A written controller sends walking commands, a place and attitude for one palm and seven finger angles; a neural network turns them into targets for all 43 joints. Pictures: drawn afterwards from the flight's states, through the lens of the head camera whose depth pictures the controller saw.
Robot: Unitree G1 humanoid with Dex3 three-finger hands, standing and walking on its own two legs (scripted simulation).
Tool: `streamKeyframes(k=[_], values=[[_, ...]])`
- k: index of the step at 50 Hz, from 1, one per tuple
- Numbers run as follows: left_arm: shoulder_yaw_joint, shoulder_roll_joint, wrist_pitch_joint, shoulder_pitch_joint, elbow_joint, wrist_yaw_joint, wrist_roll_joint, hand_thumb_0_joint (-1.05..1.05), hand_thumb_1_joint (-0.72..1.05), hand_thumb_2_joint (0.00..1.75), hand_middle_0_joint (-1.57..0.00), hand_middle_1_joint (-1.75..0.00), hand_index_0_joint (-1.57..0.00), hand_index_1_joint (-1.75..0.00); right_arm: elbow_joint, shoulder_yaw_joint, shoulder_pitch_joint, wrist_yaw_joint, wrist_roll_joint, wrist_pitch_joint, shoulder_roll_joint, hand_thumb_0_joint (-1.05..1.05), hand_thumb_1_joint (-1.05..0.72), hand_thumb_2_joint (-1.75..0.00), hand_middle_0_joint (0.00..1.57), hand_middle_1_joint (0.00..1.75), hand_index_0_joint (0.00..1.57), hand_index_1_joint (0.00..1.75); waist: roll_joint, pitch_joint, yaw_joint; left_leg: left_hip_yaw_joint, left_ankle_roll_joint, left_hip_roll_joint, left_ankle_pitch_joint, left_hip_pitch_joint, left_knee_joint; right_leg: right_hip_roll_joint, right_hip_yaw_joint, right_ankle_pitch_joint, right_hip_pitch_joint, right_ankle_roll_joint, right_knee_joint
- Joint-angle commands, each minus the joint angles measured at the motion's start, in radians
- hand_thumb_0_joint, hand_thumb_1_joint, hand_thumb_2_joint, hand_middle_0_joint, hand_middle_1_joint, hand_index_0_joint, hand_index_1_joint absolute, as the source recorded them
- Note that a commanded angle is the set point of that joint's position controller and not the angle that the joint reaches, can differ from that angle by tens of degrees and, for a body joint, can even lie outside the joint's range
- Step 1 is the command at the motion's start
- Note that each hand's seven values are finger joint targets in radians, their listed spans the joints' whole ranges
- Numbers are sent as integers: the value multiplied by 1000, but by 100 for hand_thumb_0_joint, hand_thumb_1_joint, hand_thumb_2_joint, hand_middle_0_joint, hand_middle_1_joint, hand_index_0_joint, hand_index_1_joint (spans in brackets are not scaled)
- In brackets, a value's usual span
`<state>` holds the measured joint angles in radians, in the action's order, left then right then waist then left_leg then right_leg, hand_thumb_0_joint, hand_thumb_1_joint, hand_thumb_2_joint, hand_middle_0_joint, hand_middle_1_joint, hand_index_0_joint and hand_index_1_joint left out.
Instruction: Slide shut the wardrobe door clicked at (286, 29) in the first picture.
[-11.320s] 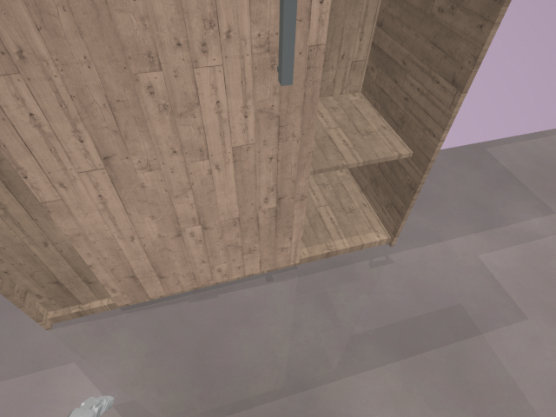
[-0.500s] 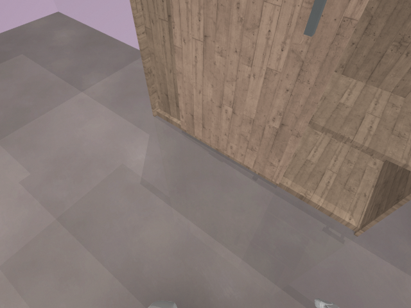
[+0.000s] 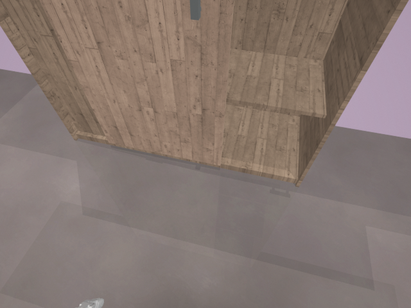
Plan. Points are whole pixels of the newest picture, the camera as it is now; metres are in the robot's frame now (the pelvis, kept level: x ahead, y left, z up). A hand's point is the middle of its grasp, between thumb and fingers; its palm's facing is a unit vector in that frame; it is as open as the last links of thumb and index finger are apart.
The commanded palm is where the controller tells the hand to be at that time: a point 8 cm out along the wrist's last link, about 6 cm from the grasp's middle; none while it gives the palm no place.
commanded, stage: turn to face it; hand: left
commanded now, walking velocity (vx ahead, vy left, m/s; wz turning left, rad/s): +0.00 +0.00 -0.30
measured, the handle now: out of the picture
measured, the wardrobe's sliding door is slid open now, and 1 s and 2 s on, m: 0.44 0.44 0.44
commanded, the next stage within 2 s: take the last steps up to it in 0.20 s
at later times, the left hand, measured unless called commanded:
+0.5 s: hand out of the picture +0.08 +0.18 -0.18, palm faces -0.06 -0.99 -0.15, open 7.4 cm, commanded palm none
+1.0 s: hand (164, 246) +0.28 +0.12 -0.17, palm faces -0.18 -0.97 -0.18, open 7.4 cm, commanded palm none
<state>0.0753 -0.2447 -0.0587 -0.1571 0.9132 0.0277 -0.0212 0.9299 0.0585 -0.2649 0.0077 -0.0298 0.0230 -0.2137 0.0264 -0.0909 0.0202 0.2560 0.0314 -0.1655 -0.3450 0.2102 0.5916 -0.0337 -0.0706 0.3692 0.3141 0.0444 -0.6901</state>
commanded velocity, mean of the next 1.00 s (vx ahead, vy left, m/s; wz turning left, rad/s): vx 0.22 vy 0.06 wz -0.06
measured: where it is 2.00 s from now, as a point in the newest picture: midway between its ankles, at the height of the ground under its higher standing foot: (212, 258)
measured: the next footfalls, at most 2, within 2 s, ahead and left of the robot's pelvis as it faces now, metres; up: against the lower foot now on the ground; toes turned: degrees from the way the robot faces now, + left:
right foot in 0.02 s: +0.04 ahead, -0.12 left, +0.00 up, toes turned -5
left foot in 0.46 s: +0.06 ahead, +0.10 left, +0.00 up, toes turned -2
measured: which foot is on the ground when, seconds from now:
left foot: down 0.00-0.02, up 0.04-0.44, down 0.46-1.00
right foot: up 0.00-0.00, down 0.02-0.48, up 0.50-0.98, down 1.00-1.00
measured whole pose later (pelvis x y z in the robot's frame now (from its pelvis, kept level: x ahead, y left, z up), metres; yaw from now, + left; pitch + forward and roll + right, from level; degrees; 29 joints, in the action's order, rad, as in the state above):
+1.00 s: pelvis +0.15 -0.03 -0.01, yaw -8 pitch +0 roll +1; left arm 0.04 -0.14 0.04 -0.13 1.01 0.02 -0.03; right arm 1.17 0.02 -0.55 0.02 -0.02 -0.05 -0.09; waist 0.02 -0.06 0.05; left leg 0.11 -0.01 -0.01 -0.47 -0.01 0.49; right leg -0.04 -0.13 0.20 0.40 -0.03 -0.59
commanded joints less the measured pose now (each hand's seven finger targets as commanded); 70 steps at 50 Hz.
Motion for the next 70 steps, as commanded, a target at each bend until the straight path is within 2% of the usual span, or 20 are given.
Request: streamKeyframes(k=[1, 2, 3, 4, 8, 17, 22, 24, 25, 28, 31, 44, 46, 48, 49, 50, 51, 54, 57, 70], values=[[44, -254, 69, -192, -15, -35, -7, 0, 90, 90, -20, -30, -20, -30, -109, 13, 20, -4, 19, -8, -65, 0, -90, -90, 20, 30, 20, 30, -354, 188, -92, -46, 42, 32, -263, 350, 352, -348, 448, -697, -386, -164, 347], [39, -252, 60, -211, -8, -46, 10, 0, 90, 90, -20, -30, -20, -30, -120, 14, 62, 11, 21, 7, -95, 0, -90, -90, 20, 30, 20, 30, -282, 204, -106, -193, 32, 38, -317, 347, 453, -388, 431, -797, -325, -250, 317], [32, -218, 57, -166, -17, -50, 7, 0, 90, 90, -20, -30, -20, -30, -111, 14, 57, 11, 20, 10, -80, 0, -90, -90, 20, 30, 20, 30, -204, 166, -80, -224, 28, 31, -251, 376, 503, -341, 342, -737, -309, -260, 310], [39, -192, 61, -124, -19, -59, 5, 0, 90, 90, -20, -30, -20, -30, -92, 11, 50, 12, 16, 11, -84, 0, -90, -90, 20, 30, 20, 30, -282, 184, -65, -229, 34, 25, -215, 399, 520, -300, 358, -736, -322, -240, 305], [9, -139, 60, -17, -43, -53, 6, 0, 90, 90, -20, -30, -20, -30, -20, 18, -10, 6, 11, 23, -92, 0, -90, -90, 20, 30, 20, 30, -161, 114, -10, -224, 53, 43, -54, 297, 503, -202, 240, -562, -153, -202, 348], [14, -136, 63, -70, 0, -50, -5, 0, 90, 90, -20, -30, -20, -30, -13, 6, 24, 5, 10, 2, -63, 0, -90, -90, 20, 30, 20, 30, -152, 106, -43, -206, 40, 89, -66, 220, 220, -203, 344, -280, -168, -239, 407], [4, -95, 70, -57, 29, -44, 7, 0, 90, 90, -20, -30, -20, -30, 54, -5, -140, 3, 8, -46, -58, 0, -90, -90, 20, 30, 20, 30, -84, 105, 9, -187, 3, 112, 49, -119, -176, -111, 304, 98, 18, -165, 337], [-15, 8, 68, -72, 10, -34, 7, 0, 90, 90, -20, -30, -20, -30, 64, 23, -226, 8, -2, -49, -190, 0, -90, -90, 20, 30, 20, 30, 324, 67, 41, -590, -128, -191, -262, -201, -405, 81, 59, 178, 265, -75, -53], [-11, -10, 72, -14, -9, -34, -1, 0, 90, 90, -20, -30, -20, -30, 54, 24, -222, 10, -4, -41, -194, 0, -90, -90, 20, 30, 20, 30, 289, -27, 54, -680, -198, -255, -376, -92, -487, 61, 58, 180, 315, -72, -214], [-1, -20, 71, -22, 35, -18, -17, 0, 90, 90, -20, -30, -20, -30, 50, -10, -151, 19, 5, -60, -87, 0, -90, -90, 20, 30, 20, 30, 137, -105, 9, -519, -158, -132, -196, -16, -489, -6, 83, 7, 338, -67, -419], [-6, 4, 76, -62, 63, -14, -13, 0, 90, 90, -20, -30, -20, -30, 75, -14, -200, 24, 12, -81, -66, 0, -90, -90, 20, 30, 20, 30, 81, -33, -3, -389, -146, -74, 83, -127, -446, -19, 56, -96, 352, -43, -446], [-26, 60, 94, 105, 11, -15, -2, 0, 90, 90, -20, -30, -20, -30, 192, -10, -336, 23, 5, -90, -28, 0, -90, -90, 20, 30, 20, 30, 97, -45, 41, -305, -224, -104, 435, -181, -353, -39, -37, -79, 245, -35, -40], [-20, 60, 102, 61, 23, -16, -3, 0, 90, 90, -20, -30, -20, -30, 197, -9, -312, 24, 5, -88, -33, 0, -90, -90, 20, 30, 20, 30, 78, -32, 8, -280, -206, -93, 499, -126, -292, -12, -52, -106, 110, -49, 47], [-8, 17, 121, -145, 89, -20, -8, 0, 90, 90, -20, -30, -20, -30, 198, -6, -295, 20, 18, -91, -38, 0, -90, -90, 20, 30, 20, 30, 20, 86, -81, -213, -148, -26, 569, -79, -64, 11, -64, -213, -187, -63, 193], [12, -65, 138, -287, 128, -31, -15, 0, 90, 90, -20, -30, -20, -30, 183, -6, -298, 9, 28, -94, -19, 0, -90, -90, 20, 30, 20, 30, -105, 193, -135, -178, -105, 32, 411, 113, 167, -151, 129, -167, -455, -128, 238], [43, -172, 143, -418, 159, -45, -10, 0, 90, 90, -20, -30, -20, -30, 146, -13, -321, 3, 30, -99, 30, 0, -90, -90, 20, 30, 20, 30, -312, 300, -151, -140, -53, 170, -176, 345, 461, -441, 541, -204, -636, -233, 348], [44, -178, 134, -397, 163, -49, 8, 0, 90, 90, -20, -30, -20, -30, 127, -1, -242, 5, 25, -88, -16, 0, -90, -90, 20, 30, 20, 30, -195, 229, -149, -236, -65, 129, -232, 405, 635, -485, 579, -172, -544, -266, 420], [4, -31, 134, -172, 122, -53, 9, 0, 90, 90, -20, -30, -20, -30, 140, 4, -154, -5, 14, -64, 33, 0, -90, -90, 20, 30, 20, 30, -48, -13, -59, -277, -56, 27, 23, 385, 665, -369, 344, 35, -131, -192, 512], [-19, 32, 142, -154, 128, -51, -1, 0, 90, 90, -20, -30, -20, -30, 155, -1, -198, -12, 5, -30, 72, 0, -90, -90, 20, 30, 20, 30, -108, -48, -5, -241, -22, 21, 109, 322, 575, -283, 135, -85, -2, -155, 558], [-4, -70, 151, -243, 158, -47, -10, 0, 90, 90, -20, -30, -20, -30, -6, -4, 117, -51, 6, -49, 1, 0, -90, -90, 20, 30, 20, 30, -135, -24, -54, -167, -17, 51, 166, 315, 85, -284, 32, -409, -215, -185, 482]])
